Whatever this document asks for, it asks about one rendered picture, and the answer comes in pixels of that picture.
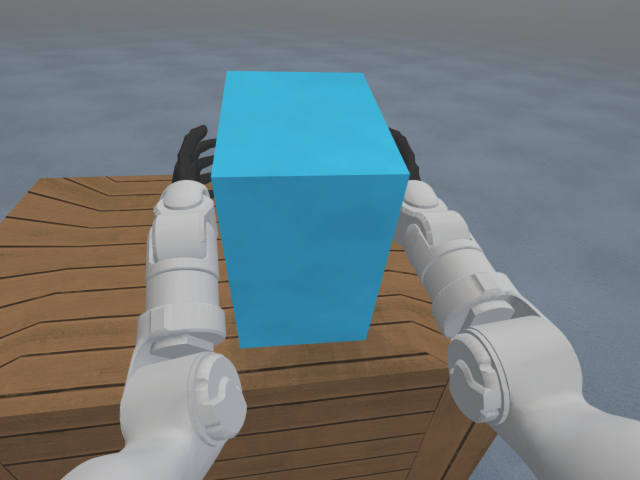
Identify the right robot hand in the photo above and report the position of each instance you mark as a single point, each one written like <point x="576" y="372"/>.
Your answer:
<point x="406" y="153"/>

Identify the robot left upper arm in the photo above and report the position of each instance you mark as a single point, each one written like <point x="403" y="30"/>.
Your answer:
<point x="176" y="416"/>

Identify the robot left forearm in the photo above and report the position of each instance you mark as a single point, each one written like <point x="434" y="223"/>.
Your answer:
<point x="182" y="314"/>

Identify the carton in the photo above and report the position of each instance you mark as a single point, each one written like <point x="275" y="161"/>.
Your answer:
<point x="308" y="185"/>

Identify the left robot hand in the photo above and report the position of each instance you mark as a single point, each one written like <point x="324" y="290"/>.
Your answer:
<point x="188" y="166"/>

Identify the pedestal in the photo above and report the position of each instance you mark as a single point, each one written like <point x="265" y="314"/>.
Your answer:
<point x="72" y="286"/>

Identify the robot right upper arm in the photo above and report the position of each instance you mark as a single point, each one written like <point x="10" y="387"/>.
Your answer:
<point x="521" y="377"/>

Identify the robot right forearm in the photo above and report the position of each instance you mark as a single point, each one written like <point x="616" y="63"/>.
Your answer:
<point x="464" y="288"/>

